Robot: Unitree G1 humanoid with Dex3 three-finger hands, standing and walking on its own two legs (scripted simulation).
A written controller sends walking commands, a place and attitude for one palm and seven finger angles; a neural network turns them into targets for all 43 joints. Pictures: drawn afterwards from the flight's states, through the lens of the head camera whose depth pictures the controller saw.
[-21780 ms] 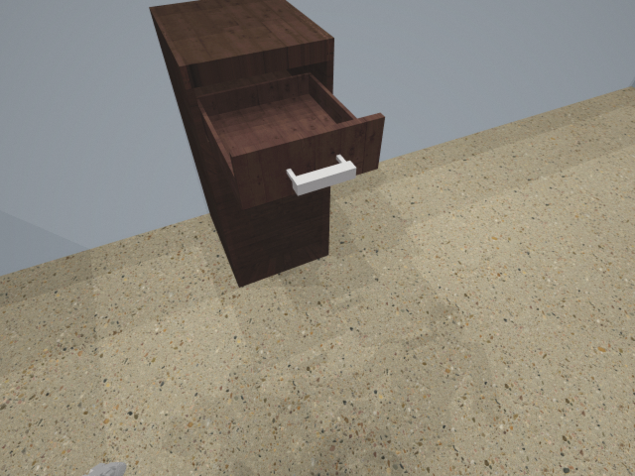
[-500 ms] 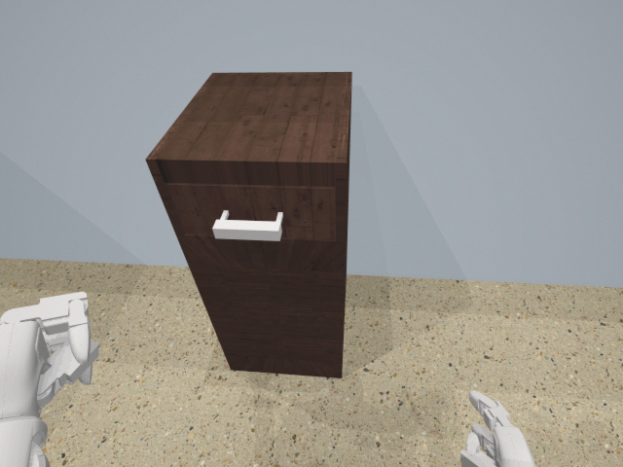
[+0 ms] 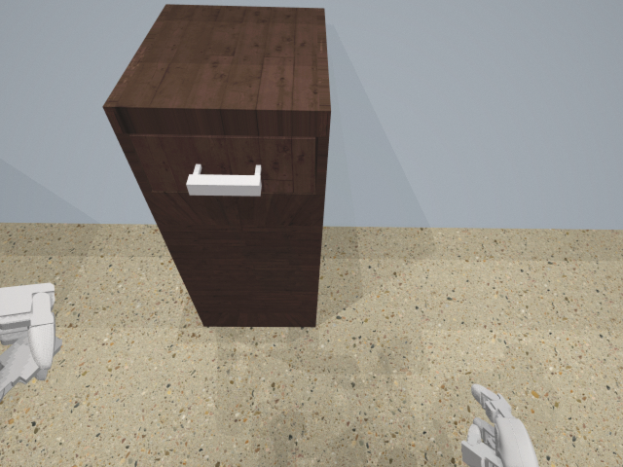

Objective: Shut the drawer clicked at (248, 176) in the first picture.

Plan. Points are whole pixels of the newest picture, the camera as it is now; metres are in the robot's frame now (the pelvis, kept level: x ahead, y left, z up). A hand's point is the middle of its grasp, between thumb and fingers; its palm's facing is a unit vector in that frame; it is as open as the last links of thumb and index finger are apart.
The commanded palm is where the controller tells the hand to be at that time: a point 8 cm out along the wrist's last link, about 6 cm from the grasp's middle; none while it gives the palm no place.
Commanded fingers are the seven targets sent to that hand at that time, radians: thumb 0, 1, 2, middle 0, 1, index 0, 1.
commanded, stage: step back with the hand held close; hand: left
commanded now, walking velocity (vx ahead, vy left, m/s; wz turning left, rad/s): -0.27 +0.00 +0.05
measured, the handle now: (226, 177) +0.61 +0.20 -0.03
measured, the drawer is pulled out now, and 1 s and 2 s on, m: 0.00 0.00 0.00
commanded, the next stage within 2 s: stop stepping back and stand still in 0.70 s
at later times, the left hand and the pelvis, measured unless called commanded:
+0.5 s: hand out of the picture +0.13 +0.25 +0.18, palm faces +0.38 -0.79 -0.48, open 3.2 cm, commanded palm +0.05 +0.29 +0.18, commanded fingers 0.00 0.90 0.90 -1.40 -1.60 -1.40 -1.60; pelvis -0.06 +0.00 +0.00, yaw +2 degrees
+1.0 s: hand out of the picture +0.04 +0.25 +0.16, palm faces +0.40 -0.83 -0.40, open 3.2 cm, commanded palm -0.02 +0.28 +0.18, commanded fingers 0.00 0.90 0.90 -1.40 -1.60 -1.40 -1.60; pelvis -0.15 +0.00 +0.00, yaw +0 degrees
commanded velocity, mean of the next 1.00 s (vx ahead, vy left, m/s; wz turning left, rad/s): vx -0.25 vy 0.00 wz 0.03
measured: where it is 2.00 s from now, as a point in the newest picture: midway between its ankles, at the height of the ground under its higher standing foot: outside the picture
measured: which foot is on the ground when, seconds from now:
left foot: down 0.00-0.78, up 0.80-0.88, down 0.90-1.00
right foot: down 0.00-0.38, up 0.40-0.58, down 0.60-1.00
